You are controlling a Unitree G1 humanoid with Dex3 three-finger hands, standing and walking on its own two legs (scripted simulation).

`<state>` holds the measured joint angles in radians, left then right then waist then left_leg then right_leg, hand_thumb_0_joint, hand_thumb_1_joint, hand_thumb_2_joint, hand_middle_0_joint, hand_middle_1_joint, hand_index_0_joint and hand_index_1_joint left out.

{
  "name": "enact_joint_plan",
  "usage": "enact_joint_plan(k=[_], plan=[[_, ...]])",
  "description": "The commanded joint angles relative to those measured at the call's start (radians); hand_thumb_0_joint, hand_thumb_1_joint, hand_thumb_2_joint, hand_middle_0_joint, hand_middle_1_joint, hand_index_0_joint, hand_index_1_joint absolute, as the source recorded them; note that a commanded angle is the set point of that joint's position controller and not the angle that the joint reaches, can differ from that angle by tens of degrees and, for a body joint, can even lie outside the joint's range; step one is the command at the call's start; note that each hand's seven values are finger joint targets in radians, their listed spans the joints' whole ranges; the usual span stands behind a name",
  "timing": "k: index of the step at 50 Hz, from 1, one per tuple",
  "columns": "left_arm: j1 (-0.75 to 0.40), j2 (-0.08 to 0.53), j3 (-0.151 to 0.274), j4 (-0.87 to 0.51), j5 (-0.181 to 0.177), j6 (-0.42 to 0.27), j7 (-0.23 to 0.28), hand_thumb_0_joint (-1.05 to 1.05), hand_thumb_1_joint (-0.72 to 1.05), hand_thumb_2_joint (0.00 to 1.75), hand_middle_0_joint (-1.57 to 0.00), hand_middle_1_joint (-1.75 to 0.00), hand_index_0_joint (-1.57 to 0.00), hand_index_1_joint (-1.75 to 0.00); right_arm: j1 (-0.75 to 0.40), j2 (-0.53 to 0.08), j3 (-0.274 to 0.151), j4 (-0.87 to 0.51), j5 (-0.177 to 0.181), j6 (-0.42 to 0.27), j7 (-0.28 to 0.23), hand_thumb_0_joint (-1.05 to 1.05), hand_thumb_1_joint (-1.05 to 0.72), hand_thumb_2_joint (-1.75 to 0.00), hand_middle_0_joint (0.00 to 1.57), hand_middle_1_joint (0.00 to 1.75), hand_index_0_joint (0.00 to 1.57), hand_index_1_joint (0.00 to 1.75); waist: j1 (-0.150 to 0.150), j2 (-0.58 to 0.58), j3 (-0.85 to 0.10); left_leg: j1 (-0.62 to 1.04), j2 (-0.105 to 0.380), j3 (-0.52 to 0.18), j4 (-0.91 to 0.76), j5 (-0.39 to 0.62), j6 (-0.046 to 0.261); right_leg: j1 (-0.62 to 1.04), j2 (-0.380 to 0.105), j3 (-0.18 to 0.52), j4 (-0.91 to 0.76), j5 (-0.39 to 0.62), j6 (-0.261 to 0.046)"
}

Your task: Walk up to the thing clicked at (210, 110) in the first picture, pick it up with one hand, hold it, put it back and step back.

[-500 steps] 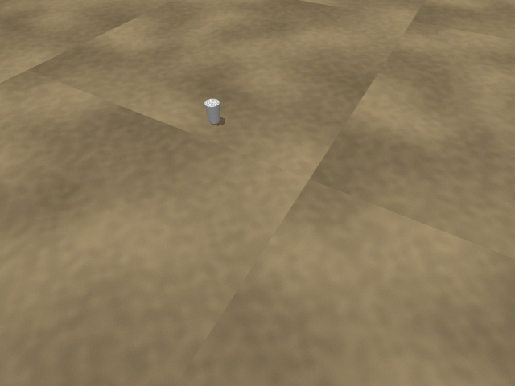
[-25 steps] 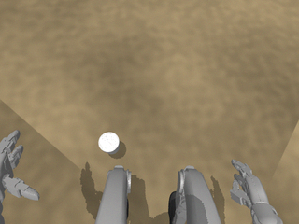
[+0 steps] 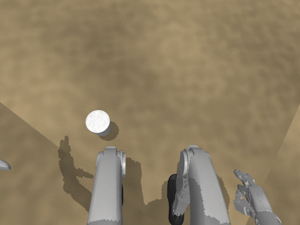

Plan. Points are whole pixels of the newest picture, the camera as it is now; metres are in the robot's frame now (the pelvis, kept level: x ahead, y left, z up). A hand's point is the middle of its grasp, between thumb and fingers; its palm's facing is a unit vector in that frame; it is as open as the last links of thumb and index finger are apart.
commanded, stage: go down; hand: left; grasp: from the side
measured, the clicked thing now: (100, 125) +0.43 +0.21 -0.39
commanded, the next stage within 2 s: approach in 1.44 s
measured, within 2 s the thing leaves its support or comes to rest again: neither
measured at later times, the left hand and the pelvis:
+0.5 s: hand out of the picture +0.33 +0.40 -0.07, palm faces +0.20 -0.97 -0.15, open 17.3 cm; pelvis -0.01 +0.01 -0.06, yaw -1 degrees
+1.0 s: hand out of the picture +0.34 +0.41 -0.08, palm faces +0.20 -0.97 -0.14, open 17.4 cm; pelvis -0.01 +0.01 -0.08, yaw -1 degrees
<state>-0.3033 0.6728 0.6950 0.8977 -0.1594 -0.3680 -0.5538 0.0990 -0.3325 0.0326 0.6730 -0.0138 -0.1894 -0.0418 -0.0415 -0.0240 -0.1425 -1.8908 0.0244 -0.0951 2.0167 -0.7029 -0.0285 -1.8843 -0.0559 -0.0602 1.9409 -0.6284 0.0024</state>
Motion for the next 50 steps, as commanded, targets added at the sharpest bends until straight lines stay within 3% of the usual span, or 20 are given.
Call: enact_joint_plan(k=[1, 9, 12, 16, 17, 19, 20, 22, 26, 32, 37, 39, 41, 46, 50], plan=[[-0.093, 0.388, 0.111, -0.154, -0.048, -0.064, -0.019, 0.00, -0.56, 0.06, -0.07, -0.11, -0.07, -0.11, 0.075, -0.214, -0.073, -0.087, 0.006, -0.039, -0.013, 0.00, -0.92, -0.90, 0.20, 0.30, 0.20, 0.30, 0.052, 0.154, -0.556, 0.306, -0.019, 0.052, -0.263, 0.151, 0.052, 0.337, 0.042, 0.003, -0.174, 0.090, -0.037], [-0.171, 0.410, 0.125, -0.153, -0.058, -0.085, -0.059, 0.00, -0.55, 0.07, -0.06, -0.10, -0.06, -0.10, 0.069, -0.240, -0.074, -0.080, -0.003, -0.042, -0.010, 0.00, -0.92, -0.91, 0.20, 0.30, 0.20, 0.30, 0.037, 0.217, -0.558, 0.323, -0.012, 0.020, -0.230, 0.145, 0.043, 0.224, 0.038, -0.020, -0.085, 0.099, -0.041], [-0.185, 0.417, 0.124, -0.145, -0.059, -0.086, -0.070, 0.00, -0.53, 0.08, -0.05, -0.10, -0.05, -0.10, 0.073, -0.244, -0.071, -0.068, -0.006, -0.043, -0.010, 0.00, -0.92, -0.91, 0.20, 0.30, 0.20, 0.30, 0.037, 0.209, -0.561, 0.314, -0.013, 0.020, -0.209, 0.137, 0.044, 0.200, 0.037, -0.022, -0.067, 0.091, -0.040], [-0.193, 0.457, 0.158, -0.152, -0.063, -0.082, -0.077, 0.00, -0.53, 0.08, -0.05, -0.10, -0.05, -0.10, 0.076, -0.251, -0.066, -0.068, -0.010, -0.042, -0.011, 0.00, -0.92, -0.91, 0.20, 0.30, 0.20, 0.30, 0.049, 0.212, -0.594, 0.306, -0.018, 0.034, -0.177, 0.178, 0.045, 0.220, 0.036, -0.019, -0.048, 0.121, -0.040], [-0.216, 0.468, 0.147, -0.166, -0.060, -0.080, -0.078, 0.00, -0.54, 0.08, -0.06, -0.10, -0.05, -0.10, 0.079, -0.247, -0.064, -0.069, -0.010, -0.040, -0.009, 0.00, -0.92, -0.91, 0.20, 0.30, 0.20, 0.30, 0.042, 0.214, -0.600, 0.288, -0.020, 0.038, -0.169, 0.171, 0.045, 0.219, 0.036, -0.017, -0.047, 0.110, -0.040], [-0.202, 0.454, 0.154, -0.134, -0.063, -0.072, -0.083, 0.00, -0.52, 0.08, -0.05, -0.10, -0.05, -0.10, 0.079, -0.251, -0.064, -0.070, -0.011, -0.038, -0.009, 0.00, -0.92, -0.91, 0.20, 0.30, 0.20, 0.30, 0.040, 0.212, -0.586, 0.295, -0.019, 0.038, -0.162, 0.180, 0.045, 0.200, 0.036, -0.019, -0.039, 0.118, -0.041], [-0.226, 0.452, 0.140, -0.144, -0.060, -0.071, -0.085, 0.00, -0.52, 0.09, -0.05, -0.09, -0.04, -0.10, 0.073, -0.250, -0.062, -0.072, -0.012, -0.038, -0.009, 0.00, -0.92, -0.91, 0.20, 0.30, 0.20, 0.30, 0.035, 0.217, -0.569, 0.271, -0.020, 0.037, -0.158, 0.154, 0.047, 0.188, 0.035, -0.020, -0.035, 0.098, -0.040], [-0.226, 0.479, 0.163, -0.133, -0.059, -0.070, -0.083, 0.00, -0.51, 0.09, -0.05, -0.09, -0.04, -0.09, 0.079, -0.250, -0.059, -0.070, -0.013, -0.037, -0.005, 0.00, -0.92, -0.91, 0.20, 0.30, 0.20, 0.30, 0.039, 0.194, -0.577, 0.246, -0.021, 0.042, -0.146, 0.149, 0.050, 0.207, 0.036, -0.021, -0.034, 0.093, -0.037], [-0.262, 0.469, 0.141, -0.132, -0.057, -0.069, -0.092, 0.00, -0.51, 0.08, -0.05, -0.09, -0.04, -0.09, 0.075, -0.256, -0.056, -0.075, -0.010, -0.035, -0.001, 0.00, -0.92, -0.91, 0.20, 0.30, 0.20, 0.30, 0.027, 0.210, -0.543, 0.238, -0.020, 0.029, -0.150, 0.092, 0.051, 0.147, 0.035, -0.029, -0.018, 0.053, -0.038], [-0.289, 0.514, 0.158, -0.129, -0.064, -0.071, -0.098, 0.00, -0.55, 0.08, -0.05, -0.08, -0.04, -0.09, 0.080, -0.257, -0.047, -0.072, -0.011, -0.032, 0.003, 0.00, -0.92, -0.91, 0.20, 0.30, 0.20, 0.30, 0.032, 0.213, -0.551, 0.208, -0.023, 0.040, -0.120, 0.089, 0.053, 0.145, 0.036, -0.026, -0.005, 0.045, -0.038], [-0.283, 0.503, 0.153, -0.107, -0.062, -0.070, -0.104, 0.00, -0.52, 0.09, -0.04, -0.08, -0.03, -0.09, 0.087, -0.263, -0.048, -0.069, -0.008, -0.031, 0.006, 0.00, -0.91, -0.91, 0.20, 0.30, 0.20, 0.30, 0.028, 0.218, -0.518, 0.206, -0.021, 0.029, -0.124, 0.065, 0.052, 0.102, 0.037, -0.034, 0.010, 0.029, -0.039], [-0.301, 0.539, 0.171, -0.129, -0.061, -0.072, -0.100, 0.00, -0.53, 0.09, -0.04, -0.08, -0.03, -0.09, 0.081, -0.264, -0.047, -0.076, -0.010, -0.032, 0.008, 0.00, -0.92, -0.91, 0.20, 0.30, 0.20, 0.30, 0.034, 0.219, -0.535, 0.191, -0.022, 0.033, -0.119, 0.046, 0.054, 0.115, 0.038, -0.032, 0.008, 0.015, -0.038], [-0.287, 0.518, 0.162, -0.107, -0.063, -0.072, -0.103, 0.00, -0.52, 0.09, -0.04, -0.08, -0.03, -0.08, 0.089, -0.266, -0.046, -0.073, -0.006, -0.031, 0.009, 0.00, -0.92, -0.91, 0.20, 0.30, 0.20, 0.30, 0.023, 0.218, -0.519, 0.189, -0.022, 0.025, -0.123, 0.042, 0.053, 0.102, 0.037, -0.039, 0.019, 0.015, -0.037], [-0.275, 0.534, 0.184, -0.121, -0.074, -0.075, -0.113, 0.00, -0.53, 0.09, -0.05, -0.08, -0.04, -0.08, 0.096, -0.273, -0.046, -0.068, -0.008, -0.030, 0.009, 0.00, -0.92, -0.91, 0.20, 0.30, 0.20, 0.30, 0.036, 0.236, -0.559, 0.218, -0.024, 0.032, -0.099, 0.114, 0.048, 0.108, 0.034, -0.033, 0.035, 0.067, -0.039], [-0.291, 0.518, 0.180, -0.112, -0.078, -0.081, -0.123, 0.00, -0.54, 0.09, -0.04, -0.08, -0.03, -0.08, 0.100, -0.277, -0.048, -0.057, -0.007, -0.026, 0.011, 0.00, -0.92, -0.91, 0.20, 0.30, 0.20, 0.30, 0.026, 0.249, -0.535, 0.237, -0.021, 0.016, -0.095, 0.127, 0.045, 0.057, 0.032, -0.038, 0.056, 0.078, -0.043]])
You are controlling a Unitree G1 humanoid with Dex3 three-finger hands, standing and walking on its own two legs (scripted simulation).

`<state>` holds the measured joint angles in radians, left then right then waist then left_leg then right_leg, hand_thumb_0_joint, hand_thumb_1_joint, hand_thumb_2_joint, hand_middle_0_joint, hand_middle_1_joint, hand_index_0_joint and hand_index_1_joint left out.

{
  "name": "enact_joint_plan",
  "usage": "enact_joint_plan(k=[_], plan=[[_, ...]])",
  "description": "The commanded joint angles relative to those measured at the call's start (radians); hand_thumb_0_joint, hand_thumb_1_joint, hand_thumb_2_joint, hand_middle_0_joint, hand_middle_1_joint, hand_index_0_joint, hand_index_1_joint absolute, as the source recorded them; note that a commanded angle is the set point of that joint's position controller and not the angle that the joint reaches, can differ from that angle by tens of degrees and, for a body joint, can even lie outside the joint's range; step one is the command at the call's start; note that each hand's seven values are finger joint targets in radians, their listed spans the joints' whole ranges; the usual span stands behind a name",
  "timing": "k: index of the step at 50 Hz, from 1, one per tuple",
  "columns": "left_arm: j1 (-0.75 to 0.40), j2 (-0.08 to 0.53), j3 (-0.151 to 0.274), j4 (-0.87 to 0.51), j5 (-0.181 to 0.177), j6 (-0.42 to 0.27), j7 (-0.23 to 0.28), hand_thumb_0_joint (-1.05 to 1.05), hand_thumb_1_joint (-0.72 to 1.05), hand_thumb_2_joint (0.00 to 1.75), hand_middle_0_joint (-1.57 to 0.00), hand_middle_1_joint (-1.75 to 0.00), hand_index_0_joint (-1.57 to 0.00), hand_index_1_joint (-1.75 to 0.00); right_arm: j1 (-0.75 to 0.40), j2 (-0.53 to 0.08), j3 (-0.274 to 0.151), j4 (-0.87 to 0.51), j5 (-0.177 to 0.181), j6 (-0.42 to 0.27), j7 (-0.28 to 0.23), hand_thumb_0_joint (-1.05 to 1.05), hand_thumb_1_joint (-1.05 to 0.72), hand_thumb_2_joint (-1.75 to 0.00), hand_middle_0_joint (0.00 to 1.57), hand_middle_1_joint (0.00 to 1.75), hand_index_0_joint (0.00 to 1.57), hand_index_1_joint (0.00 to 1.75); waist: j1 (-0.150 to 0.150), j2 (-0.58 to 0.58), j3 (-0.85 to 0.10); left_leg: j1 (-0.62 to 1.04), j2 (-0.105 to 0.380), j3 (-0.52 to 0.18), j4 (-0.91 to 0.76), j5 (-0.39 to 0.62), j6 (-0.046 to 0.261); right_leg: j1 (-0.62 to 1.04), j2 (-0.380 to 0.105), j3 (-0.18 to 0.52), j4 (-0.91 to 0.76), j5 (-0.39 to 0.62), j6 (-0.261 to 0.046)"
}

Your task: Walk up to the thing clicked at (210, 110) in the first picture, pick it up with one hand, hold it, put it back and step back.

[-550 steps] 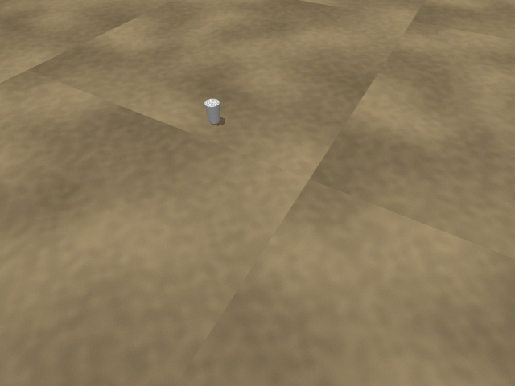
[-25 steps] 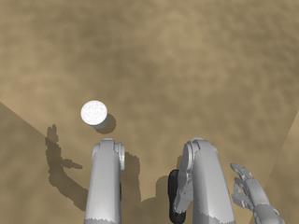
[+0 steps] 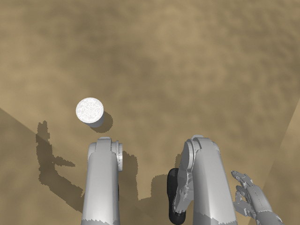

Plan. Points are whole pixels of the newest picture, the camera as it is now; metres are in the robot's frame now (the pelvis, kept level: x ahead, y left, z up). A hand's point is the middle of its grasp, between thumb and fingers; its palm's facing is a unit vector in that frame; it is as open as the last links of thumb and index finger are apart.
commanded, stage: go down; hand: left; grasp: from the side
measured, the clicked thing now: (92, 115) +0.44 +0.21 -0.32
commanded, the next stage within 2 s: approach in 0.44 s
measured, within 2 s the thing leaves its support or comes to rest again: neither
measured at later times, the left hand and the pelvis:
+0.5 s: hand out of the picture +0.35 +0.42 -0.01, palm faces +0.22 -0.97 -0.12, open 17.5 cm; pelvis +0.00 +0.00 -0.02, yaw +0 degrees
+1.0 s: hand (29, 119) +0.38 +0.35 -0.15, palm faces +0.16 -0.99 +0.02, open 17.3 cm; pelvis +0.00 +0.00 -0.07, yaw -3 degrees
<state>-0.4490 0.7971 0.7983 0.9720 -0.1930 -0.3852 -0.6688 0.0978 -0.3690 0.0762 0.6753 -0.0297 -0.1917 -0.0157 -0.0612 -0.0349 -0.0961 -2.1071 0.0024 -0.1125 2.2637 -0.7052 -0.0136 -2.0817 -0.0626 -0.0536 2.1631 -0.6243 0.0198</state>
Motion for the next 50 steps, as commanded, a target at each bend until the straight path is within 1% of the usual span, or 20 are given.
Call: enact_joint_plan(k=[1, 8, 9, 13, 15, 18, 21, 22, 25, 26, 27, 29, 30, 31, 37, 38, 43, 45, 48, 50], plan=[[-0.148, 0.414, 0.089, -0.185, -0.044, -0.066, -0.008, 0.00, -0.55, 0.08, -0.05, -0.08, -0.04, -0.09, 0.099, -0.241, -0.089, -0.064, 0.006, -0.023, -0.016, 0.00, -0.92, -0.91, 0.20, 0.30, 0.20, 0.30, 0.042, 0.258, -0.604, 0.449, -0.001, 0.039, -0.330, 0.148, 0.031, 0.277, 0.039, -0.042, -0.163, 0.087, -0.059], [-0.141, 0.410, 0.087, -0.130, -0.044, -0.075, -0.027, 0.00, -0.54, 0.09, -0.05, -0.08, -0.03, -0.09, 0.092, -0.241, -0.084, -0.059, 0.001, -0.025, -0.012, 0.00, -0.92, -0.91, 0.20, 0.30, 0.20, 0.30, 0.038, 0.219, -0.570, 0.393, -0.005, 0.053, -0.306, 0.112, 0.038, 0.279, 0.041, -0.041, -0.168, 0.051, -0.056], [-0.146, 0.443, 0.110, -0.153, -0.046, -0.079, -0.027, 0.00, -0.54, 0.09, -0.05, -0.08, -0.03, -0.09, 0.090, -0.246, -0.084, -0.062, -0.003, -0.024, -0.012, 0.00, -0.92, -0.91, 0.20, 0.30, 0.20, 0.30, 0.051, 0.234, -0.590, 0.402, -0.005, 0.061, -0.300, 0.134, 0.037, 0.295, 0.041, -0.037, -0.165, 0.069, -0.056], [-0.153, 0.404, 0.094, -0.147, -0.052, -0.081, -0.038, 0.00, -0.55, 0.10, -0.04, -0.08, -0.03, -0.09, 0.092, -0.250, -0.083, -0.060, 0.000, -0.023, -0.011, 0.00, -0.92, -0.91, 0.20, 0.30, 0.20, 0.30, 0.034, 0.257, -0.580, 0.432, -0.002, 0.039, -0.312, 0.130, 0.031, 0.253, 0.039, -0.049, -0.142, 0.073, -0.058], [-0.173, 0.452, 0.111, -0.178, -0.050, -0.085, -0.038, 0.00, -0.55, 0.09, -0.05, -0.08, -0.03, -0.09, 0.083, -0.256, -0.086, -0.068, 0.001, -0.021, -0.012, 0.00, -0.92, -0.91, 0.20, 0.30, 0.20, 0.30, 0.044, 0.256, -0.602, 0.422, -0.002, 0.044, -0.310, 0.108, 0.033, 0.260, 0.040, -0.046, -0.145, 0.055, -0.057], [-0.189, 0.429, 0.099, -0.168, -0.059, -0.086, -0.043, 0.00, -0.56, 0.09, -0.05, -0.07, -0.04, -0.09, 0.078, -0.248, -0.082, -0.065, 0.001, -0.022, -0.011, 0.00, -0.92, -0.91, 0.20, 0.30, 0.20, 0.30, 0.029, 0.231, -0.572, 0.380, -0.005, 0.048, -0.297, 0.079, 0.039, 0.259, 0.042, -0.046, -0.152, 0.034, -0.053], [-0.168, 0.416, 0.098, -0.165, -0.066, -0.089, -0.048, 0.00, -0.53, 0.09, -0.05, -0.07, -0.03, -0.08, 0.073, -0.254, -0.083, -0.062, -0.001, -0.022, -0.011, 0.00, -0.92, -0.91, 0.20, 0.30, 0.20, 0.30, 0.039, 0.263, -0.576, 0.404, -0.005, 0.049, -0.296, 0.103, 0.034, 0.251, 0.040, -0.044, -0.138, 0.057, -0.056], [-0.166, 0.441, 0.114, -0.183, -0.065, -0.088, -0.047, 0.00, -0.55, 0.08, -0.05, -0.07, -0.04, -0.08, 0.082, -0.255, -0.083, -0.065, -0.001, -0.022, -0.011, 0.00, -0.92, -0.91, 0.20, 0.30, 0.20, 0.30, 0.046, 0.260, -0.618, 0.418, -0.006, 0.051, -0.290, 0.131, 0.033, 0.271, 0.039, -0.043, -0.133, 0.074, -0.057], [-0.169, 0.443, 0.112, -0.182, -0.072, -0.082, -0.046, 0.00, -0.55, 0.08, -0.05, -0.07, -0.04, -0.08, 0.074, -0.248, -0.081, -0.071, 0.003, -0.020, -0.010, 0.00, -0.92, -0.91, 0.20, 0.30, 0.20, 0.30, 0.044, 0.234, -0.599, 0.380, -0.008, 0.057, -0.290, 0.097, 0.039, 0.280, 0.041, -0.041, -0.149, 0.042, -0.054], [-0.172, 0.395, 0.085, -0.172, -0.075, -0.082, -0.052, 0.00, -0.54, 0.09, -0.05, -0.07, -0.03, -0.08, 0.076, -0.246, -0.082, -0.059, 0.006, -0.022, -0.011, 0.00, -0.92, -0.91, 0.20, 0.30, 0.20, 0.30, 0.034, 0.230, -0.575, 0.385, -0.008, 0.050, -0.296, 0.083, 0.038, 0.245, 0.041, -0.043, -0.150, 0.035, -0.055], [-0.185, 0.425, 0.101, -0.189, -0.077, -0.084, -0.047, 0.00, -0.58, 0.14, -0.07, -0.11, -0.03, -0.15, 0.072, -0.247, -0.083, -0.064, 0.003, -0.024, -0.011, 0.00, -0.94, -0.91, 0.20, 0.30, 0.20, 0.30, 0.040, 0.239, -0.583, 0.379, -0.008, 0.056, -0.288, 0.084, 0.038, 0.260, 0.042, -0.039, -0.150, 0.036, -0.055], [-0.161, 0.408, 0.101, -0.168, -0.079, -0.086, -0.048, 0.00, -0.56, 0.06, -0.07, -0.08, -0.05, -0.11, 0.075, -0.245, -0.079, -0.064, 0.004, -0.024, -0.012, 0.00, -0.91, -0.91, 0.20, 0.30, 0.20, 0.30, 0.035, 0.232, -0.580, 0.365, -0.010, 0.059, -0.280, 0.120, 0.039, 0.273, 0.041, -0.042, -0.142, 0.063, -0.055], [-0.140, 0.342, 0.073, -0.118, -0.083, -0.087, -0.052, 0.00, -0.55, 0.06, -0.07, -0.09, -0.05, -0.11, 0.077, -0.242, -0.079, -0.057, 0.003, -0.024, -0.009, 0.00, -0.91, -0.91, 0.20, 0.30, 0.20, 0.30, 0.021, 0.205, -0.549, 0.367, -0.009, 0.049, -0.276, 0.124, 0.037, 0.240, 0.041, -0.047, -0.137, 0.065, -0.056], [-0.145, 0.327, 0.068, -0.110, -0.088, -0.095, -0.056, 0.00, -0.55, 0.07, -0.07, -0.09, -0.04, -0.11, 0.075, -0.242, -0.077, -0.056, 0.001, -0.026, -0.008, 0.00, -0.91, -0.91, 0.20, 0.30, 0.20, 0.30, 0.012, 0.211, -0.534, 0.363, -0.008, 0.046, -0.268, 0.140, 0.036, 0.233, 0.042, -0.051, -0.125, 0.077, -0.057], [-0.199, 0.267, 0.039, -0.007, -0.125, -0.215, -0.068, 0.00, -0.53, 0.06, -0.07, -0.09, -0.05, -0.11, 0.048, -0.242, -0.048, -0.062, -0.023, -0.042, 0.005, 0.00, -0.91, -0.91, 0.20, 0.30, 0.20, 0.30, -0.033, 0.108, -0.468, 0.243, -0.006, 0.053, -0.184, 0.086, 0.045, 0.247, 0.056, -0.064, -0.116, 0.033, -0.046], [-0.206, 0.241, 0.015, 0.016, -0.131, -0.237, -0.072, 0.00, -0.54, 0.06, -0.07, -0.09, -0.05, -0.11, 0.030, -0.244, -0.041, -0.065, -0.026, -0.044, 0.008, 0.00, -0.91, -0.90, 0.20, 0.30, 0.20, 0.30, -0.040, 0.107, -0.450, 0.244, -0.004, 0.047, -0.180, 0.057, 0.044, 0.218, 0.058, -0.070, -0.110, 0.011, -0.047], [-0.244, 0.292, 0.017, 0.077, -0.120, -0.345, -0.058, 0.00, -0.50, 0.07, -0.07, -0.08, -0.04, -0.10, -0.004, -0.274, 0.001, -0.069, -0.064, -0.040, 0.023, 0.00, -0.90, -0.90, 0.20, 0.30, 0.20, 0.30, -0.040, 0.185, -0.463, 0.281, 0.005, 0.035, -0.134, 0.093, 0.024, 0.210, 0.064, -0.092, -0.043, 0.045, -0.052], [-0.252, 0.346, 0.036, 0.087, -0.103, -0.382, -0.039, 0.00, -0.51, 0.08, -0.07, -0.09, -0.04, -0.11, -0.014, -0.286, 0.020, -0.069, -0.084, -0.029, 0.028, 0.00, -0.90, -0.90, 0.20, 0.30, 0.20, 0.30, -0.041, 0.221, -0.476, 0.297, 0.009, 0.031, -0.113, 0.120, 0.019, 0.220, 0.065, -0.101, -0.016, 0.070, -0.053], [-0.263, 0.298, -0.006, 0.121, -0.092, -0.433, -0.021, 0.00, -0.50, 0.09, -0.06, -0.09, -0.04, -0.11, -0.040, -0.296, 0.053, -0.067, -0.108, -0.010, 0.040, 0.00, -0.91, -0.91, 0.20, 0.30, 0.20, 0.30, -0.065, 0.278, -0.466, 0.343, 0.015, 0.011, -0.100, 0.143, 0.005, 0.206, 0.067, -0.123, 0.018, 0.091, -0.055], [-0.265, 0.379, 0.047, 0.095, -0.079, -0.473, 0.005, 0.00, -0.50, 0.08, -0.06, -0.08, -0.04, -0.10, -0.065, -0.319, 0.059, -0.077, -0.125, 0.005, 0.040, 0.00, -0.91, -0.91, 0.20, 0.30, 0.20, 0.30, -0.056, 0.312, -0.482, 0.352, 0.018, 0.007, -0.081, 0.157, 0.004, 0.215, 0.069, -0.128, 0.035, 0.106, -0.053]])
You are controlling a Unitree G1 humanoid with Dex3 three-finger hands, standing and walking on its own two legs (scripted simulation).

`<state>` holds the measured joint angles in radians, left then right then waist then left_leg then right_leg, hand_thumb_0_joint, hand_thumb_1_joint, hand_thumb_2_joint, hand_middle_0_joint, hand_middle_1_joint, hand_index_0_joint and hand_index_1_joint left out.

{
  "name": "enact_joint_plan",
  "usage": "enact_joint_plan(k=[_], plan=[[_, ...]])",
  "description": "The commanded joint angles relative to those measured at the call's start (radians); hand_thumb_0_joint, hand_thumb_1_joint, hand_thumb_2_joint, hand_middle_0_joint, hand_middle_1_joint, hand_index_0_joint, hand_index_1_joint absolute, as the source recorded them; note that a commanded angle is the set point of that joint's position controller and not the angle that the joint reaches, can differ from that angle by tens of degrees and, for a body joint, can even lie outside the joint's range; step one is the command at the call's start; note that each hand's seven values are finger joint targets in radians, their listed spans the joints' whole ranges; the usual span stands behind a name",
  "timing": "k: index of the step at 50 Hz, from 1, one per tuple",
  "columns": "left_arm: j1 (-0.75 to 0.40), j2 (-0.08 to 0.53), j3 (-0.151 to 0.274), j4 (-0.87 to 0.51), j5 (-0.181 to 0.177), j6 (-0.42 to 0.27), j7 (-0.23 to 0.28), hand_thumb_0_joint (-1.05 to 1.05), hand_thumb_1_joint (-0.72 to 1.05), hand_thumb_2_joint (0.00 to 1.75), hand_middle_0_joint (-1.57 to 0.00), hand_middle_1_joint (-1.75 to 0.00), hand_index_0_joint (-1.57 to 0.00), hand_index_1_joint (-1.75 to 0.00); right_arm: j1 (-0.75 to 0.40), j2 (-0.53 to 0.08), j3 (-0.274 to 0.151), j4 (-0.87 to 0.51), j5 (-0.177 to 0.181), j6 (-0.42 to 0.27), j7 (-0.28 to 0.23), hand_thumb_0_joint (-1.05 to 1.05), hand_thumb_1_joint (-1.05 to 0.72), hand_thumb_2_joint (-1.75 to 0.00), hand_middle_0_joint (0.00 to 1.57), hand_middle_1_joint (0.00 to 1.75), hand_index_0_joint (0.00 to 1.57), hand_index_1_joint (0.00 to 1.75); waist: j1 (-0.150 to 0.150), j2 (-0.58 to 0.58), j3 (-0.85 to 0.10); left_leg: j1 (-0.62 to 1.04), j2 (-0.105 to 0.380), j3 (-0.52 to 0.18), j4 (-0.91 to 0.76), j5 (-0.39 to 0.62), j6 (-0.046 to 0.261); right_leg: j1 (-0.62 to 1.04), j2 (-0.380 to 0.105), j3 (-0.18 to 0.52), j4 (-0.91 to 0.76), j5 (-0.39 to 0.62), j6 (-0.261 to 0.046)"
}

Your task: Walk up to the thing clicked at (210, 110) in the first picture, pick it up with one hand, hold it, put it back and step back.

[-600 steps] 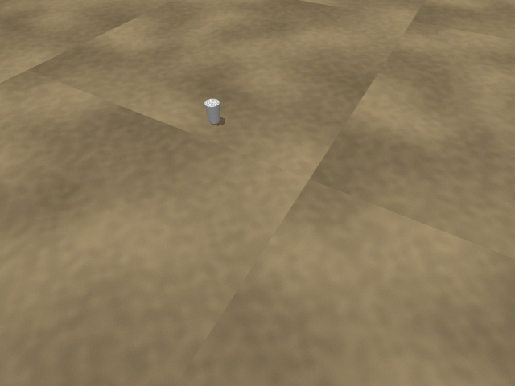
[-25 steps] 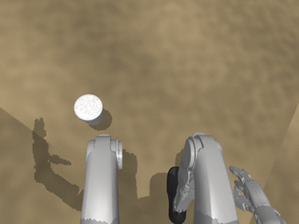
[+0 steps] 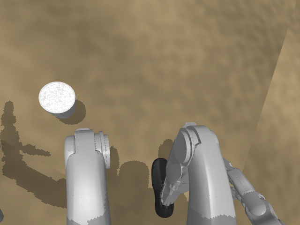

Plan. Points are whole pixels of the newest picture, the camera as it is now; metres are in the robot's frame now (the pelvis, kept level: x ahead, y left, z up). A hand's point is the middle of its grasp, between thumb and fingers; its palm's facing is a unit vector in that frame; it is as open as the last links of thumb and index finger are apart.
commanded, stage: approach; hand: left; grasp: from the side
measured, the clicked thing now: (61, 103) +0.44 +0.24 -0.25
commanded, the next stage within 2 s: close in in 0.10 s
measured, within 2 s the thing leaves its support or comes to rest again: neither
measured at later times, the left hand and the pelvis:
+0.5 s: hand (41, 112) +0.39 +0.28 -0.20, palm faces +0.21 -0.98 +0.06, open 17.6 cm; pelvis -0.01 +0.02 -0.04, yaw -5 degrees
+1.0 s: hand (57, 110) +0.41 +0.24 -0.22, palm faces +0.22 -0.98 +0.01, open 17.1 cm; pelvis -0.02 +0.02 -0.04, yaw -7 degrees
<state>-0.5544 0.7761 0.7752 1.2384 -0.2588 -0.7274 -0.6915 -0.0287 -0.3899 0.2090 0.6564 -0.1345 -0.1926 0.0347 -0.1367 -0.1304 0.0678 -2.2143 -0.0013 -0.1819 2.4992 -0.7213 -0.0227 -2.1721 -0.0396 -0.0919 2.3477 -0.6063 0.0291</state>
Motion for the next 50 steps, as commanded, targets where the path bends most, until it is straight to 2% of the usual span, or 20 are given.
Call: enact_joint_plan(k=[1, 2, 4, 5, 6, 11, 13, 15, 16, 17, 19, 20, 23, 27, 30, 34, 43, 46, 47, 50], plan=[[-0.140, 0.297, -0.010, -0.113, -0.012, -0.140, 0.027, 0.00, -0.50, 0.08, -0.07, -0.09, -0.04, -0.11, 0.058, -0.283, -0.057, -0.048, -0.028, 0.013, -0.005, 0.00, -0.92, -0.91, 0.20, 0.30, 0.20, 0.30, -0.001, 0.398, -0.625, 0.458, 0.023, 0.071, -0.307, 0.169, 0.010, 0.299, 0.050, -0.096, -0.145, 0.084, -0.062], [-0.154, 0.328, 0.026, -0.158, -0.014, -0.160, 0.038, 0.00, -0.53, 0.08, -0.07, -0.09, -0.04, -0.11, 0.038, -0.301, -0.057, -0.066, -0.039, 0.017, -0.005, 0.00, -0.92, -0.91, 0.20, 0.30, 0.20, 0.30, -0.009, 0.420, -0.631, 0.465, 0.025, 0.066, -0.295, 0.185, 0.009, 0.313, 0.049, -0.104, -0.135, 0.110, -0.061], [-0.124, 0.338, 0.028, -0.104, -0.010, -0.185, 0.056, 0.00, -0.54, 0.07, -0.06, -0.09, -0.04, -0.11, 0.029, -0.306, -0.039, -0.052, -0.053, 0.030, -0.004, 0.00, -0.93, -0.91, 0.20, 0.30, 0.20, 0.30, -0.015, 0.418, -0.614, 0.453, 0.027, 0.062, -0.276, 0.187, 0.008, 0.322, 0.054, -0.112, -0.130, 0.115, -0.059], [-0.150, 0.249, -0.043, -0.096, -0.012, -0.200, 0.060, 0.00, -0.55, 0.07, -0.06, -0.09, -0.04, -0.10, 0.005, -0.304, -0.025, -0.068, -0.058, 0.035, 0.000, 0.00, -0.93, -0.91, 0.20, 0.30, 0.20, 0.30, -0.047, 0.420, -0.580, 0.456, 0.027, 0.051, -0.278, 0.191, 0.003, 0.303, 0.052, -0.124, -0.118, 0.120, -0.060], [-0.119, 0.240, -0.034, -0.068, -0.016, -0.213, 0.069, 0.00, -0.55, 0.08, -0.06, -0.10, -0.04, -0.11, -0.015, -0.312, -0.019, -0.073, -0.065, 0.039, 0.003, 0.00, -0.93, -0.91, 0.20, 0.30, 0.20, 0.30, -0.041, 0.419, -0.563, 0.462, 0.030, 0.039, -0.275, 0.195, -0.001, 0.286, 0.054, -0.135, -0.108, 0.120, -0.059], [-0.144, 0.230, -0.076, -0.008, 0.004, -0.300, 0.147, 0.00, -0.61, 0.02, -0.07, -0.08, -0.06, -0.08, -0.044, -0.324, 0.031, -0.064, -0.106, 0.063, 0.019, 0.00, -0.94, -0.91, 0.20, 0.30, 0.20, 0.30, -0.091, 0.386, -0.513, 0.413, 0.034, 0.016, -0.220, 0.160, 0.002, 0.326, 0.067, -0.163, -0.104, 0.123, -0.051], [-0.172, 0.169, -0.128, 0.001, 0.006, -0.338, 0.178, 0.00, -0.61, 0.02, -0.07, -0.08, -0.07, -0.08, -0.078, -0.325, 0.057, -0.080, -0.117, 0.067, 0.028, 0.00, -0.94, -0.91, 0.20, 0.30, 0.20, 0.30, -0.113, 0.375, -0.486, 0.410, 0.034, 0.004, -0.215, 0.166, -0.002, 0.331, 0.069, -0.178, -0.097, 0.133, -0.048], [-0.168, 0.242, -0.083, 0.013, 0.016, -0.376, 0.228, 0.00, -0.61, 0.00, -0.07, -0.07, -0.07, -0.07, -0.079, -0.338, 0.075, -0.067, -0.134, 0.075, 0.034, 0.00, -0.94, -0.91, 0.20, 0.30, 0.20, 0.30, -0.104, 0.381, -0.478, 0.404, 0.036, -0.003, -0.200, 0.164, -0.001, 0.355, 0.075, -0.186, -0.093, 0.139, -0.045], [-0.189, 0.170, -0.138, 0.027, 0.018, -0.392, 0.248, 0.00, -0.61, 0.00, -0.08, -0.07, -0.07, -0.07, -0.096, -0.331, 0.090, -0.076, -0.138, 0.079, 0.039, 0.00, -0.94, -0.91, 0.20, 0.30, 0.20, 0.30, -0.125, 0.388, -0.452, 0.413, 0.037, -0.010, -0.207, 0.166, -0.008, 0.347, 0.073, -0.195, -0.091, 0.139, -0.044], [-0.173, 0.236, -0.081, 0.023, 0.032, -0.407, 0.279, 0.00, -0.61, 0.00, -0.08, -0.07, -0.07, -0.07, -0.085, -0.345, 0.090, -0.071, -0.150, 0.084, 0.042, 0.00, -0.94, -0.91, 0.20, 0.30, 0.20, 0.30, -0.113, 0.415, -0.460, 0.432, 0.040, -0.017, -0.209, 0.179, -0.014, 0.362, 0.077, -0.202, -0.081, 0.152, -0.045], [-0.174, 0.237, -0.093, 0.028, 0.051, -0.431, 0.327, 0.00, -0.61, 0.01, -0.07, -0.08, -0.07, -0.07, -0.096, -0.349, 0.102, -0.069, -0.164, 0.098, 0.050, 0.00, -0.94, -0.91, 0.20, 0.30, 0.20, 0.30, -0.112, 0.443, -0.436, 0.434, 0.040, -0.021, -0.209, 0.166, -0.017, 0.352, 0.080, -0.209, -0.081, 0.143, -0.046], [-0.174, 0.194, -0.121, 0.048, 0.061, -0.440, 0.351, 0.00, -0.60, 0.02, -0.07, -0.08, -0.07, -0.07, -0.106, -0.352, 0.108, -0.077, -0.169, 0.104, 0.054, 0.00, -0.94, -0.91, 0.20, 0.30, 0.20, 0.30, -0.128, 0.445, -0.403, 0.433, 0.040, -0.031, -0.221, 0.165, -0.023, 0.341, 0.077, -0.220, -0.075, 0.145, -0.045], [-0.171, 0.189, -0.144, 0.053, 0.098, -0.461, 0.409, 0.00, -0.59, 0.02, -0.07, -0.06, -0.07, -0.06, -0.104, -0.358, 0.116, -0.073, -0.192, 0.123, 0.065, 0.00, -0.94, -0.91, 0.20, 0.30, 0.20, 0.30, -0.145, 0.468, -0.383, 0.444, 0.042, -0.046, -0.225, 0.166, -0.029, 0.346, 0.080, -0.233, -0.073, 0.155, -0.043], [-0.175, 0.125, -0.241, 0.077, 0.123, -0.477, 0.453, 0.00, -0.55, 0.01, -0.07, -0.06, -0.07, -0.05, -0.130, -0.366, 0.123, -0.087, -0.210, 0.141, 0.074, 0.00, -0.94, -0.91, 0.20, 0.30, 0.20, 0.30, -0.188, 0.429, -0.317, 0.414, 0.045, -0.072, -0.231, 0.130, -0.025, 0.316, 0.078, -0.245, -0.077, 0.146, -0.039], [-0.194, 0.114, -0.270, 0.097, 0.116, -0.485, 0.480, 0.00, -0.58, 0.01, -0.06, -0.05, -0.06, -0.05, -0.129, -0.372, 0.135, -0.097, -0.214, 0.148, 0.083, 0.00, -0.93, -0.91, 0.20, 0.30, 0.20, 0.30, -0.206, 0.388, -0.298, 0.378, 0.041, -0.083, -0.222, 0.061, -0.014, 0.319, 0.083, -0.250, -0.093, 0.110, -0.031], [-0.209, 0.122, -0.267, 0.117, 0.114, -0.507, 0.539, 0.00, -0.56, 0.04, -0.06, -0.06, -0.06, -0.05, -0.134, -0.369, 0.153, -0.103, -0.226, 0.150, 0.091, 0.00, -0.92, -0.90, 0.20, 0.30, 0.20, 0.30, -0.210, 0.345, -0.281, 0.348, 0.039, -0.094, -0.209, 0.019, -0.005, 0.333, 0.089, -0.252, -0.107, 0.090, -0.021], [-0.182, 0.151, -0.276, 0.157, 0.182, -0.554, 0.666, 0.00, -0.45, 0.12, -0.04, -0.06, -0.03, -0.07, -0.154, -0.363, 0.177, -0.119, -0.252, 0.172, 0.107, 0.00, -0.91, -0.91, 0.20, 0.30, 0.20, 0.30, -0.205, 0.373, -0.246, 0.335, 0.044, -0.102, -0.211, 0.022, -0.007, 0.351, 0.104, -0.264, -0.107, 0.097, -0.023], [-0.174, 0.144, -0.268, 0.152, 0.192, -0.567, 0.696, 0.00, -0.36, 0.14, -0.08, -0.04, -0.05, -0.06, -0.150, -0.373, 0.177, -0.118, -0.259, 0.177, 0.112, 0.00, -0.90, -0.91, 0.20, 0.30, 0.20, 0.30, -0.219, 0.396, -0.263, 0.390, 0.053, -0.127, -0.225, 0.075, -0.021, 0.354, 0.101, -0.276, -0.089, 0.139, -0.023], [-0.163, 0.152, -0.265, 0.150, 0.197, -0.571, 0.704, 0.00, -0.35, 0.14, -0.08, -0.04, -0.05, -0.06, -0.149, -0.375, 0.177, -0.116, -0.260, 0.180, 0.112, 0.00, -0.90, -0.91, 0.20, 0.30, 0.20, 0.30, -0.208, 0.418, -0.267, 0.411, 0.056, -0.129, -0.227, 0.097, -0.025, 0.355, 0.102, -0.274, -0.082, 0.153, -0.025], [-0.179, 0.147, -0.277, 0.156, 0.206, -0.578, 0.726, 0.00, -0.28, 0.18, -0.10, -0.06, -0.07, -0.08, -0.149, -0.376, 0.185, -0.109, -0.265, 0.184, 0.114, 0.00, -0.90, -0.91, 0.20, 0.30, 0.20, 0.30, -0.232, 0.413, -0.268, 0.410, 0.056, -0.134, -0.215, 0.120, -0.024, 0.369, 0.105, -0.281, -0.083, 0.177, -0.022]])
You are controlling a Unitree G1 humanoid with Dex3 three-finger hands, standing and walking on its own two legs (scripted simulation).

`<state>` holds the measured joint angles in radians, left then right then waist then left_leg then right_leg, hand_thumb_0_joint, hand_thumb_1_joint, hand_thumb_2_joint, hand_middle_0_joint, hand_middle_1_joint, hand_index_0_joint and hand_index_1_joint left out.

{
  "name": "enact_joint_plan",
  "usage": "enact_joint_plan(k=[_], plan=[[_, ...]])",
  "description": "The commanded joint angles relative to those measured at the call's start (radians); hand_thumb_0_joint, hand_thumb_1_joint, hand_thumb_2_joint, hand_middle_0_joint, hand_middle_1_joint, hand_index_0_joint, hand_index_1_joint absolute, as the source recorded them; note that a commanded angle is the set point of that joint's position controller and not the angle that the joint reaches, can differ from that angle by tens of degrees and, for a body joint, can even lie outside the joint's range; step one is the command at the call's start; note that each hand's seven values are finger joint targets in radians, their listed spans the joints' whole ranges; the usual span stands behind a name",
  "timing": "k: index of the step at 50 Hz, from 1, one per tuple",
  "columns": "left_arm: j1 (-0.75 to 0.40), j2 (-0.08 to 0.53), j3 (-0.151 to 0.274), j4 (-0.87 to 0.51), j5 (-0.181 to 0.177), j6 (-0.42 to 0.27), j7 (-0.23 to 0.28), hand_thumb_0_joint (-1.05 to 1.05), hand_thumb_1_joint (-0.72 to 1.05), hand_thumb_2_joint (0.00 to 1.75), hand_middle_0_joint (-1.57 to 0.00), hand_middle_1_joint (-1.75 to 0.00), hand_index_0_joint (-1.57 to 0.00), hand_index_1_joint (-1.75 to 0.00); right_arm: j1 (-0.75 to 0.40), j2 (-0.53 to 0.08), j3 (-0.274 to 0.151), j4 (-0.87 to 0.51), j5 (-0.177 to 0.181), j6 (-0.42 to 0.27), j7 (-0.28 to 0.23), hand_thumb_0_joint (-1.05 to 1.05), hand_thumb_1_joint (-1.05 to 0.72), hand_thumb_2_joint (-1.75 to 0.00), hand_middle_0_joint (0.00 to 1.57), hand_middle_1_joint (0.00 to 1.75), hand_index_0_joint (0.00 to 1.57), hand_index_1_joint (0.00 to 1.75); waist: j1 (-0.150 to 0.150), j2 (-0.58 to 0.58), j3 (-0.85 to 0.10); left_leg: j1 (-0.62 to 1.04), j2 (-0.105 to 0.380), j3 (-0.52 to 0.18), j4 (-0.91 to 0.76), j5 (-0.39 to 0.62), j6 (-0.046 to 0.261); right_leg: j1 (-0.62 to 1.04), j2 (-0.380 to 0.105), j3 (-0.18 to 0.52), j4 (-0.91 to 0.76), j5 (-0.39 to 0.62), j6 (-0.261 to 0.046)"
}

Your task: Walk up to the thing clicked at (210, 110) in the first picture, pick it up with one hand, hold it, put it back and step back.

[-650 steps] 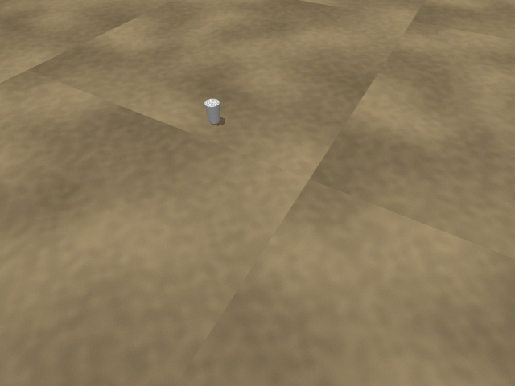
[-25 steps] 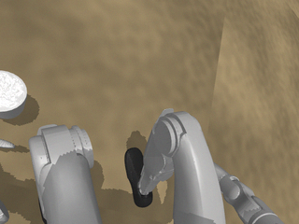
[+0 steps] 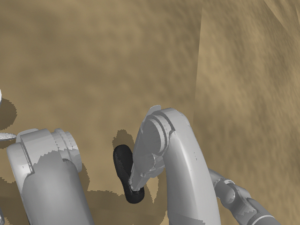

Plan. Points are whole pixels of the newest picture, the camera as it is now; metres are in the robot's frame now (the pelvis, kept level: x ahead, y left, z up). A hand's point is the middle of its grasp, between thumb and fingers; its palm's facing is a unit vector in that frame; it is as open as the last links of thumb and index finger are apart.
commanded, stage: close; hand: left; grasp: from the side
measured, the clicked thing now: out of the picture +0.43 +0.27 -0.21
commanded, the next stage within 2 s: settle in 0.64 s
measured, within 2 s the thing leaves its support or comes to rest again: leaves its support in 1.14 s
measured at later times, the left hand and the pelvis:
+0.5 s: hand out of the picture +0.41 +0.27 -0.18, palm faces +0.38 -0.93 -0.01, open 11.9 cm; pelvis +0.00 +0.00 +0.00, yaw -1 degrees
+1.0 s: hand out of the picture +0.41 +0.28 -0.19, palm faces +0.39 -0.92 +0.00, open 11.7 cm; pelvis +0.00 +0.00 +0.00, yaw -1 degrees
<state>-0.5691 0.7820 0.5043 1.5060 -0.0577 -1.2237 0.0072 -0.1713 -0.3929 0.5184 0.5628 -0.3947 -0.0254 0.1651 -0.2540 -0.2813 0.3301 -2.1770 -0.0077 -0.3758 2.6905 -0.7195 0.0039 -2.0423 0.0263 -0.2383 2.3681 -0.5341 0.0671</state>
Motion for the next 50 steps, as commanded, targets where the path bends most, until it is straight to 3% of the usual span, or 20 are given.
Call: enact_joint_plan(k=[1, 5, 10, 12, 15, 19, 21, 27, 33, 36, 37, 41, 43, 45, 48, 49, 50], plan=[[-0.162, 0.140, -0.008, -0.116, 0.007, -0.086, 0.034, 0.00, -0.20, 0.24, -0.18, -0.14, -0.15, -0.16, -0.004, -0.367, -0.122, -0.011, -0.008, 0.017, -0.015, 0.00, -0.89, -0.90, 0.20, 0.30, 0.20, 0.30, -0.113, 0.566, -0.539, 0.377, 0.062, 0.064, -0.401, 0.133, -0.051, 0.253, 0.040, -0.132, -0.105, 0.119, -0.060], [-0.204, 0.151, -0.025, -0.117, 0.011, -0.094, 0.048, 0.00, -0.01, 0.36, -0.31, -0.28, -0.29, -0.29, -0.008, -0.364, -0.114, -0.006, -0.008, 0.018, -0.013, 0.00, -0.89, -0.90, 0.20, 0.30, 0.20, 0.30, -0.131, 0.553, -0.517, 0.348, 0.063, 0.062, -0.392, 0.097, -0.042, 0.242, 0.043, -0.131, -0.118, 0.098, -0.059], [-0.211, 0.163, -0.037, -0.105, 0.021, -0.082, 0.061, 0.00, 0.13, 0.44, -0.38, -0.35, -0.36, -0.36, -0.005, -0.359, -0.110, 0.000, -0.009, 0.020, -0.013, 0.00, -0.88, -0.90, 0.20, 0.30, 0.20, 0.30, -0.132, 0.531, -0.520, 0.324, 0.060, 0.075, -0.379, 0.076, -0.033, 0.253, 0.050, -0.127, -0.137, 0.083, -0.058], [-0.195, 0.169, -0.025, -0.099, 0.017, -0.078, 0.068, 0.00, 0.17, 0.49, -0.43, -0.40, -0.41, -0.41, -0.006, -0.358, -0.109, -0.004, -0.008, 0.022, -0.013, 0.00, -0.88, -0.90, 0.20, 0.30, 0.20, 0.30, -0.119, 0.522, -0.526, 0.319, 0.060, 0.075, -0.385, 0.058, -0.032, 0.257, 0.053, -0.130, -0.142, 0.067, -0.059], [-0.205, 0.157, -0.032, -0.095, 0.022, -0.076, 0.072, 0.00, 0.28, 0.55, -0.50, -0.47, -0.48, -0.48, -0.009, -0.359, -0.108, -0.001, -0.010, 0.023, -0.013, 0.00, -0.88, -0.90, 0.20, 0.30, 0.20, 0.30, -0.130, 0.530, -0.529, 0.337, 0.063, 0.062, -0.389, 0.082, -0.038, 0.252, 0.053, -0.139, -0.127, 0.092, -0.058], [-0.234, 0.169, -0.039, -0.087, 0.029, -0.071, 0.082, 0.00, 0.21, 0.61, -0.59, -0.56, -0.57, -0.57, -0.007, -0.360, -0.107, 0.000, -0.008, 0.028, -0.013, 0.00, -0.88, -0.90, 0.20, 0.30, 0.20, 0.30, -0.143, 0.525, -0.515, 0.334, 0.064, 0.056, -0.388, 0.080, -0.036, 0.243, 0.052, -0.137, -0.131, 0.089, -0.058], [-0.230, 0.179, -0.027, -0.094, 0.029, -0.071, 0.085, 0.00, 0.21, 0.65, -0.63, -0.60, -0.61, -0.62, -0.013, -0.358, -0.108, -0.004, -0.006, 0.030, -0.014, 0.00, -0.88, -0.90, 0.20, 0.30, 0.20, 0.30, -0.130, 0.535, -0.510, 0.343, 0.069, 0.052, -0.397, 0.078, -0.039, 0.231, 0.050, -0.134, -0.127, 0.082, -0.061], [-0.246, 0.188, -0.026, -0.102, 0.029, -0.071, 0.085, 0.00, 0.22, 0.77, -0.76, -0.74, -0.74, -0.76, -0.018, -0.352, -0.108, -0.007, -0.007, 0.030, -0.013, 0.00, -0.89, -0.90, 0.20, 0.30, 0.20, 0.30, -0.133, 0.526, -0.502, 0.318, 0.067, 0.066, -0.386, 0.060, -0.030, 0.238, 0.052, -0.124, -0.141, 0.071, -0.060], [-0.209, 0.166, -0.021, -0.105, 0.026, -0.067, 0.085, 0.00, 0.22, 0.92, -0.91, -0.92, -0.89, -0.94, -0.010, -0.352, -0.112, -0.005, -0.004, 0.035, -0.010, 0.00, -0.90, -0.90, 0.20, 0.30, 0.20, 0.30, -0.122, 0.537, -0.525, 0.350, 0.068, 0.060, -0.393, 0.098, -0.037, 0.249, 0.052, -0.132, -0.128, 0.096, -0.063], [-0.220, 0.158, -0.033, -0.105, 0.027, -0.063, 0.082, 0.00, 0.24, 1.00, -0.96, -0.99, -0.95, -1.01, -0.004, -0.355, -0.115, -0.001, -0.007, 0.036, -0.010, 0.00, -0.89, -0.90, 0.20, 0.30, 0.20, 0.30, -0.131, 0.538, -0.528, 0.341, 0.066, 0.065, -0.390, 0.097, -0.036, 0.256, 0.053, -0.131, -0.135, 0.098, -0.063], [-0.224, 0.126, -0.053, -0.110, 0.022, -0.061, 0.082, 0.00, 0.24, 1.00, -0.96, -1.01, -0.95, -1.02, -0.024, -0.359, -0.118, -0.018, -0.002, 0.034, -0.009, 0.00, -0.89, -0.90, 0.20, 0.30, 0.20, 0.30, -0.130, 0.528, -0.503, 0.342, 0.066, 0.059, -0.391, 0.094, -0.036, 0.247, 0.048, -0.132, -0.129, 0.095, -0.061], [-0.198, 0.170, -0.035, -0.117, 0.030, -0.056, 0.083, 0.00, 0.23, 1.14, -1.07, -1.15, -1.05, -1.19, -0.018, -0.364, -0.120, -0.015, 0.001, 0.041, -0.006, 0.00, -0.92, -0.91, 0.20, 0.30, 0.20, 0.30, -0.113, 0.538, -0.520, 0.343, 0.068, 0.058, -0.397, 0.092, -0.037, 0.246, 0.049, -0.134, -0.126, 0.090, -0.063], [-0.199, 0.133, -0.053, -0.132, 0.025, -0.053, 0.079, 0.00, 0.23, 1.14, -1.10, -1.17, -1.07, -1.21, -0.017, -0.363, -0.121, -0.021, 0.002, 0.043, -0.004, 0.00, -0.92, -0.91, 0.20, 0.30, 0.20, 0.30, -0.117, 0.559, -0.528, 0.371, 0.066, 0.055, -0.402, 0.117, -0.043, 0.257, 0.046, -0.137, -0.115, 0.106, -0.063], [-0.203, 0.159, -0.043, -0.165, 0.027, -0.048, 0.077, 0.00, 0.20, 1.14, -1.10, -1.18, -1.08, -1.21, -0.012, -0.363, -0.128, -0.016, 0.003, 0.044, -0.005, 0.00, -0.92, -0.91, 0.20, 0.30, 0.20, 0.30, -0.107, 0.567, -0.538, 0.374, 0.068, 0.062, -0.399, 0.111, -0.042, 0.246, 0.048, -0.130, -0.122, 0.103, -0.064], [-0.203, 0.128, -0.052, -0.197, 0.021, -0.038, 0.080, 0.00, 0.22, 1.16, -1.14, -1.21, -1.12, -1.24, -0.001, -0.360, -0.137, -0.014, 0.009, 0.048, 0.001, 0.00, -0.92, -0.91, 0.20, 0.30, 0.20, 0.30, -0.105, 0.580, -0.551, 0.379, 0.065, 0.061, -0.412, 0.115, -0.046, 0.249, 0.043, -0.130, -0.120, 0.101, -0.065], [-0.212, 0.167, -0.024, -0.248, 0.025, -0.039, 0.083, 0.00, 0.21, 1.16, -1.13, -1.21, -1.11, -1.24, 0.010, -0.364, -0.144, -0.015, 0.006, 0.048, 0.002, 0.00, -0.92, -0.91, 0.20, 0.30, 0.20, 0.30, -0.093, 0.604, -0.584, 0.402, 0.066, 0.066, -0.414, 0.132, -0.049, 0.257, 0.043, -0.126, -0.122, 0.116, -0.066], [-0.202, 0.162, -0.020, -0.272, 0.027, -0.034, 0.083, 0.00, 0.24, 1.16, -1.13, -1.20, -1.11, -1.24, 0.008, -0.363, -0.151, -0.018, 0.010, 0.049, 0.002, 0.00, -0.92, -0.91, 0.20, 0.30, 0.20, 0.30, -0.081, 0.625, -0.588, 0.429, 0.067, 0.063, -0.419, 0.154, -0.053, 0.254, 0.039, -0.123, -0.111, 0.126, -0.068]])
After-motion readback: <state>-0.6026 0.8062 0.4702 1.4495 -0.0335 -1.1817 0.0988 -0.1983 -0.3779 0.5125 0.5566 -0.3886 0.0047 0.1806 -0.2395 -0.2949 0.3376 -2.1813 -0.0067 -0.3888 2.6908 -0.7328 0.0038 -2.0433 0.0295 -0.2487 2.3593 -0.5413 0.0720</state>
